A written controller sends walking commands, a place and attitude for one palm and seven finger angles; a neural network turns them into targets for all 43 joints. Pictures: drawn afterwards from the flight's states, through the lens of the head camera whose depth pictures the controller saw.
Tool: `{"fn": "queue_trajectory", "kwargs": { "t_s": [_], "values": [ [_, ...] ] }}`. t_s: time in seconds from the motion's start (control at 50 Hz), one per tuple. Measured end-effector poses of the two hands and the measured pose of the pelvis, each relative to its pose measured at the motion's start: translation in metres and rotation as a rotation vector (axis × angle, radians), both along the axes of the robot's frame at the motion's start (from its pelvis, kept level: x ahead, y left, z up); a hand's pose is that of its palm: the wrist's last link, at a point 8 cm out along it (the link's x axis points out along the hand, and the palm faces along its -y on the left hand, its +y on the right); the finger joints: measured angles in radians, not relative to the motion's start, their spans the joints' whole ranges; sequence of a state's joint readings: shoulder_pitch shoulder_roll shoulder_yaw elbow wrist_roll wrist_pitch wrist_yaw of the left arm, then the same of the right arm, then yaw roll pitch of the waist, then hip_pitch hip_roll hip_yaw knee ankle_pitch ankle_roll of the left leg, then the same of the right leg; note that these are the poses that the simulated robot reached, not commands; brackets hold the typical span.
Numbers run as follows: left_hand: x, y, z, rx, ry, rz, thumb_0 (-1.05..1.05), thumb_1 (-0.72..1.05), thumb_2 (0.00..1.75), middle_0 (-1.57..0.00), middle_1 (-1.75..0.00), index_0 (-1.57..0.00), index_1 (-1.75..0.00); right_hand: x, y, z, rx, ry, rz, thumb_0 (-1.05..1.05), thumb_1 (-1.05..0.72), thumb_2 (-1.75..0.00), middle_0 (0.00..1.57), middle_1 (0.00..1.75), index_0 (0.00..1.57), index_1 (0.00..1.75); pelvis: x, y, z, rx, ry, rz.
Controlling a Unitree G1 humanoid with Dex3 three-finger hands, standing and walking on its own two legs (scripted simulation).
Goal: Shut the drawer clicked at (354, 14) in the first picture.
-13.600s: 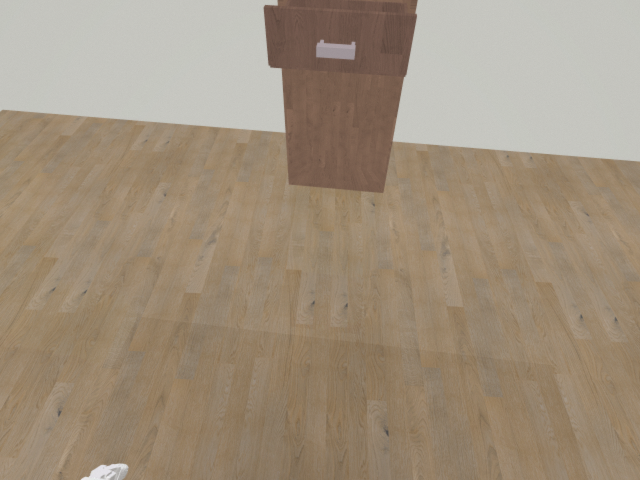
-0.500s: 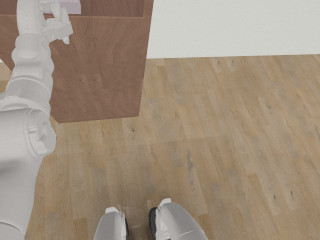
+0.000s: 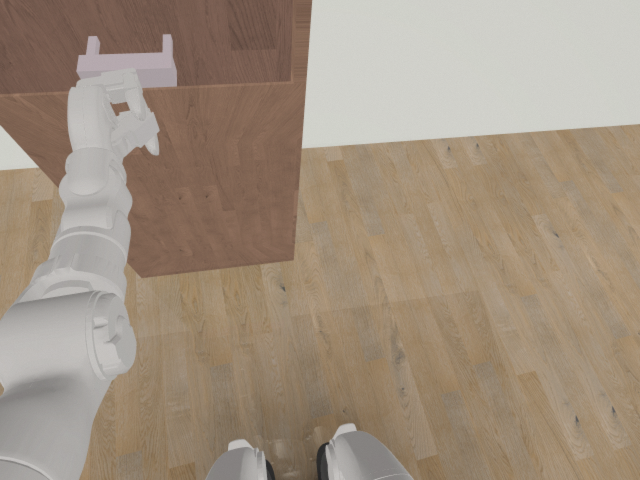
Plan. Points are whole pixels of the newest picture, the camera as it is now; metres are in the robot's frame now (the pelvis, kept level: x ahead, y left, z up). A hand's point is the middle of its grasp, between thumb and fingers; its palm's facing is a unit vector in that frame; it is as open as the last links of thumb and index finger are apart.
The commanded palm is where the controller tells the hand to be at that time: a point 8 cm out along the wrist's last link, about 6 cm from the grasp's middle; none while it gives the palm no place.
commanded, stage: pull the fist back off the drawer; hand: left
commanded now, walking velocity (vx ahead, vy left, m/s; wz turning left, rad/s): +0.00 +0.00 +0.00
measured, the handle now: (130, 57) +0.64 +0.17 +0.09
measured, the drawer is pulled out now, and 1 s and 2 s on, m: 0.00 0.00 0.00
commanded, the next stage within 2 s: draw the hand back to the body in 0.08 s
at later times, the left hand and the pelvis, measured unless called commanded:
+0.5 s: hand (106, 175) +0.43 +0.17 +0.11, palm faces +0.07 -1.00 -0.02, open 3.3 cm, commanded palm +0.39 +0.21 +0.13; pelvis +0.02 -0.01 +0.03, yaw +1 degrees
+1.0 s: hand out of the picture +0.28 +0.21 +0.17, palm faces +0.27 -0.93 -0.24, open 3.3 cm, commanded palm +0.23 +0.25 +0.19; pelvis +0.01 -0.01 +0.06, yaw +2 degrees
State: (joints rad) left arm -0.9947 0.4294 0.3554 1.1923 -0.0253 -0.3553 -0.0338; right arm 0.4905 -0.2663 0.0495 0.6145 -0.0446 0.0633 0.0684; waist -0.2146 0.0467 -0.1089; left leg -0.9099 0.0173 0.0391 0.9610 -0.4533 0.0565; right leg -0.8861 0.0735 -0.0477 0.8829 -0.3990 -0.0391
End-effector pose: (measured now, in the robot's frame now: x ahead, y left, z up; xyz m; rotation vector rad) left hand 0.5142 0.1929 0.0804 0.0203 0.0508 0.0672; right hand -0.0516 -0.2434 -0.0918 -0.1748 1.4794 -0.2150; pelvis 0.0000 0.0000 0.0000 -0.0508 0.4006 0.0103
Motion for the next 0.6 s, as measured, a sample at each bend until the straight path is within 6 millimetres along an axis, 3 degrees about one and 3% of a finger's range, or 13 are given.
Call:
{"fn": "queue_trajectory", "kwargs": {
  "t_s": [0.3, 0.44, 0.6],
  "values": [
    [-0.032, 0.009, 0.013, -0.001, -0.065, -0.011, 0.02, 0.90, 0.90, -1.40, -1.60, -1.40, -1.60, 0.094, -0.018, -0.001, -0.006, -0.173, 0.064, 0.01, -0.90, -0.90, 0.20, 0.30, 0.20, 0.30, 0.021, -0.004, 0.011, 0.012, -0.055, 0.011],
    [-0.081, 0.020, 0.025, 0.000, -0.055, -0.002, 0.02, 0.90, 0.90, -1.39, -1.60, -1.40, -1.60, 0.133, -0.014, 0.011, 0.029, -0.312, 0.078, 0.01, -0.91, -0.90, 0.20, 0.30, 0.20, 0.30, 0.026, -0.007, 0.024, 0.024, -0.131, 0.002],
    [-0.138, 0.032, 0.051, 0.009, -0.087, -0.005, 0.02, 0.90, 0.90, -1.40, -1.60, -1.40, -1.60, 0.176, -0.010, 0.025, 0.035, -0.481, 0.147, 0.01, -0.90, -0.90, 0.20, 0.30, 0.20, 0.30, 0.018, -0.011, 0.033, 0.032, -0.226, 0.027]
  ]
}}
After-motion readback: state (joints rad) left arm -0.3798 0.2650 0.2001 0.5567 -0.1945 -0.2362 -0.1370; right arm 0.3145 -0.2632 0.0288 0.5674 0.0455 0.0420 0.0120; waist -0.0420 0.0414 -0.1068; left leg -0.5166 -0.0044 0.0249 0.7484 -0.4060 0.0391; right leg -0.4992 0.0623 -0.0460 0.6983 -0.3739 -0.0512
